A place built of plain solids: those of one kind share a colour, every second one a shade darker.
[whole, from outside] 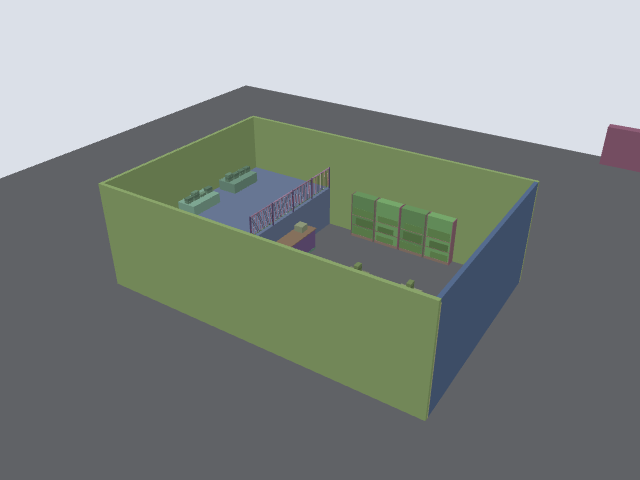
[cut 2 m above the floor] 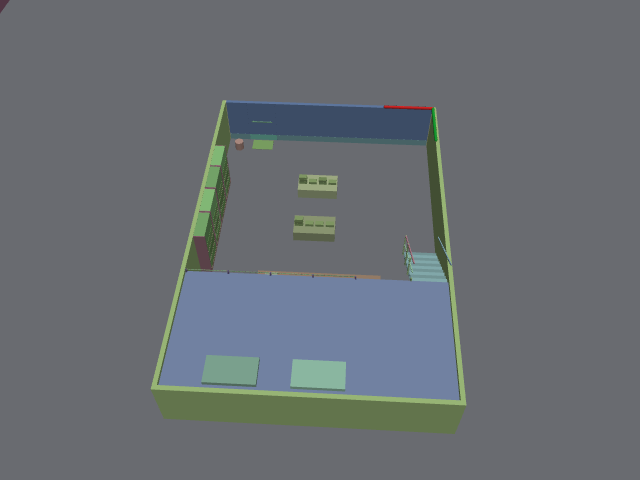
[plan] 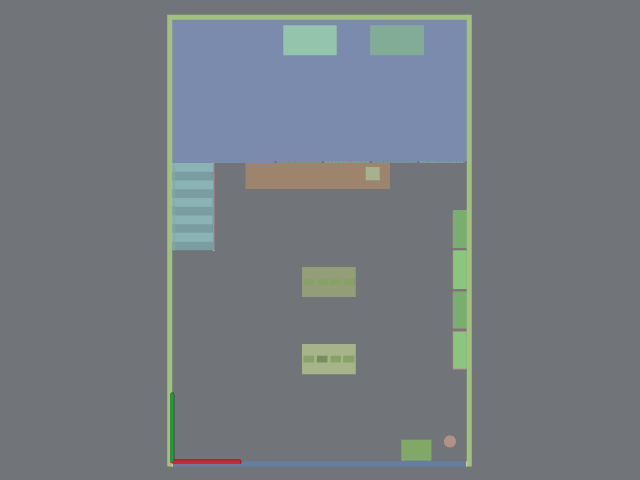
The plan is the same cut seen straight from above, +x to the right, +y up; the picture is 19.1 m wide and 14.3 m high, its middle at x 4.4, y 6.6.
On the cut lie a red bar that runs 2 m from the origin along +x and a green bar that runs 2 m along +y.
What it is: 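A shoe shop at street level behind a glazed front, one room two levels high, with a raised rear level reached by one straight flight, fitted out in the 1990s to 2020s; 8.8 x 13.2 m, 4.40 m high throughout; its front glazed onto the street; the raised level 1.86 m over the floor, over the rear 4.3 m, open to the hall behind a guard 1.0 m high along its edge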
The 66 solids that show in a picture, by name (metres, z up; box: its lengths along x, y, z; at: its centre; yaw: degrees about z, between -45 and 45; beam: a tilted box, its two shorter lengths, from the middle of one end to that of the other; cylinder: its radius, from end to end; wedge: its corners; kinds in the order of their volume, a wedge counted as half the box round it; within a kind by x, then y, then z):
{
 "upper_1": {"box": [8.87, 4.32, 1.91], "at": [4.38, 11.05, 0.9]},
 "wall_1": {"box": [0.15, 13.46, 4.45], "at": [-0.07, 6.58, 2.17]},
 "wall_2": {"box": [9.07, 0.15, 4.45], "at": [4.38, 13.23, 2.17]},
 "wall_3": {"box": [0.15, 13.46, 4.45], "at": [8.85, 6.58, 2.17]},
 "street_hedge_1": {"box": [0.6, 15.85, 2.25], "at": [23.47, -8.07, 1.07]},
 "window_wall_1": {"box": [6.67, 0.15, 4.45], "at": [3.33, -0.07, 2.17]},
 "window_wall_2": {"box": [1.2, 0.15, 4.45], "at": [7.27, -0.07, 2.17]},
 "window_wall_3": {"box": [0.9, 0.15, 4.45], "at": [8.32, -0.07, 2.17]},
 "shelves_body_1": {"box": [0.4, 1.16, 2.1], "at": [8.57, 3.31, 1.0]},
 "shelves_body_2": {"box": [0.4, 1.16, 2.1], "at": [8.57, 4.51, 1.0]},
 "shelves_body_3": {"box": [0.4, 1.16, 2.1], "at": [8.57, 5.71, 1.0]},
 "shelves_body_4": {"box": [0.4, 1.16, 2.1], "at": [8.57, 6.92, 1.0]},
 "counter_1": {"box": [4.27, 0.7, 1.05], "at": [4.33, 8.53, 0.47]},
 "shelves_goods_1": {"box": [0.41, 0.78, 0.3], "at": [8.57, 3.21, 0.28]},
 "shelves_goods_2": {"box": [0.41, 0.84, 0.32], "at": [8.57, 3.26, 0.77]},
 "shelves_goods_3": {"box": [0.41, 0.99, 0.39], "at": [8.57, 3.31, 1.29]},
 "shelves_goods_4": {"box": [0.41, 0.83, 0.31], "at": [8.57, 4.47, 1.24]},
 "shelves_goods_5": {"box": [0.41, 0.87, 0.39], "at": [8.57, 4.48, 0.81]},
 "shelves_goods_6": {"box": [0.41, 0.99, 0.34], "at": [8.57, 4.54, 0.3]},
 "shelves_goods_7": {"box": [0.41, 0.97, 0.28], "at": [8.57, 5.68, 1.23]},
 "shelves_goods_8": {"box": [0.41, 0.77, 0.26], "at": [8.57, 5.76, 0.74]},
 "shelves_goods_9": {"box": [0.41, 0.83, 0.27], "at": [8.57, 5.78, 0.27]},
 "shelves_goods_10": {"box": [0.41, 0.87, 0.36], "at": [8.57, 6.82, 0.79]},
 "shelves_goods_11": {"box": [0.41, 0.93, 0.38], "at": [8.57, 6.89, 0.32]},
 "shelves_goods_12": {"box": [0.41, 1.0, 0.35], "at": [8.57, 6.9, 1.26]},
 "plinth_1": {"box": [1.6, 0.9, 0.5], "at": [4.67, 3.05, 0.2]},
 "plinth_2": {"box": [1.6, 0.9, 0.5], "at": [4.67, 5.35, 0.2]},
 "upper_plinth_1": {"box": [1.6, 0.9, 0.5], "at": [4.1, 12.55, 2.06]},
 "upper_plinth_2": {"box": [1.6, 0.9, 0.5], "at": [6.7, 12.55, 2.06]},
 "shelves_shelf_1": {"box": [0.41, 1.1, 0.18], "at": [8.56, 3.31, 0.04]},
 "shelves_shelf_2": {"box": [0.41, 1.1, 0.18], "at": [8.56, 4.51, 0.04]},
 "shelves_shelf_3": {"box": [0.41, 1.1, 0.18], "at": [8.56, 5.71, 0.04]},
 "shelves_shelf_4": {"box": [0.41, 1.1, 0.18], "at": [8.56, 6.92, 0.04]},
 "stair_step_1": {"box": [1.26, 0.3, 0.08], "at": [0.58, 6.44, 0.13]},
 "stair_step_2": {"box": [1.26, 0.3, 0.08], "at": [0.58, 6.7, 0.3]},
 "stair_step_3": {"box": [1.26, 0.3, 0.08], "at": [0.58, 6.96, 0.47]},
 "stair_step_4": {"box": [1.26, 0.3, 0.08], "at": [0.58, 7.22, 0.64]},
 "stair_step_5": {"box": [1.26, 0.3, 0.08], "at": [0.58, 7.48, 0.81]},
 "stair_step_6": {"box": [1.26, 0.3, 0.08], "at": [0.58, 7.74, 0.97]},
 "stair_step_7": {"box": [1.26, 0.3, 0.08], "at": [0.58, 8.0, 1.14]},
 "stair_step_8": {"box": [1.26, 0.3, 0.08], "at": [0.58, 8.26, 1.31]},
 "stair_step_9": {"box": [1.26, 0.3, 0.08], "at": [0.58, 8.52, 1.48]},
 "stair_step_10": {"box": [1.26, 0.28, 0.08], "at": [0.58, 8.77, 1.65]},
 "stallriser_1": {"box": [6.67, 0.05, 0.35], "at": [3.33, -0.02, 0.12]},
 "stallriser_2": {"box": [0.9, 0.05, 0.35], "at": [8.32, -0.02, 0.12]},
 "counter_top_1": {"box": [4.31, 0.78, 0.04], "at": [4.33, 8.51, 1.02]},
 "shelves_cheek_1": {"box": [0.41, 0.032, 2.1], "at": [8.56, 2.75, 1.0]},
 "shelves_cheek_2": {"box": [0.41, 0.032, 2.1], "at": [8.56, 3.88, 1.0]},
 "shelves_cheek_3": {"box": [0.41, 0.032, 2.1], "at": [8.56, 5.15, 1.0]},
 "shelves_cheek_4": {"box": [0.41, 0.032, 2.1], "at": [8.56, 7.48, 1.0]},
 "stair_guard_rail_1": {"wedge": [[1.21, 6.29, 1.07], [1.21, 6.29, 1.12], [1.21, 8.89, 2.76], [1.21, 8.89, 2.81], [1.26, 6.29, 1.07], [1.26, 6.29, 1.12], [1.26, 8.89, 2.76], [1.26, 8.89, 2.81]]},
 "stair_wall_rail_1": {"wedge": [[0.04, 6.29, 1.08], [0.04, 6.29, 1.12], [0.04, 8.89, 2.77], [0.04, 8.89, 2.81], [0.07, 6.29, 1.08], [0.07, 6.29, 1.12], [0.07, 8.89, 2.77], [0.07, 8.89, 2.81]]},
 "box_1": {"box": [0.32, 0.2, 0.12], "at": [4.07, 3.05, 0.51]},
 "box_2": {"box": [0.32, 0.2, 0.12], "at": [4.07, 5.35, 0.51]},
 "box_3": {"box": [0.32, 0.2, 0.12], "at": [4.47, 3.05, 0.62]},
 "box_4": {"box": [0.32, 0.2, 0.12], "at": [4.47, 5.35, 0.51]},
 "box_5": {"box": [0.32, 0.2, 0.12], "at": [4.86, 5.35, 0.51]},
 "box_6": {"box": [0.32, 0.2, 0.12], "at": [4.87, 3.05, 0.51]},
 "box_7": {"box": [0.32, 0.2, 0.12], "at": [5.26, 5.35, 0.74]},
 "box_8": {"box": [0.32, 0.2, 0.12], "at": [5.27, 3.05, 0.74]},
 "front_corner_1": {"box": [0.04, 0.17, 4.3], "at": [0.0, -0.07, 2.1]},
 "front_corner_2": {"box": [0.04, 0.17, 4.3], "at": [8.77, -0.07, 2.1]},
 "till_1": {"box": [0.42, 0.4, 0.28], "at": [5.97, 8.58, 1.18]},
 "plant_pot_1": {"cylinder": 0.18, "from": [8.27, 0.6, 0.0], "to": [8.27, 0.6, 0.38]},
 "door_mat_1": {"box": [0.9, 0.6, 0.07], "at": [7.27, 0.35, -0.02]},
 "street_door_kick_1": {"box": [1.2, 0.05, 0.35], "at": [7.27, -0.02, 0.12]}
}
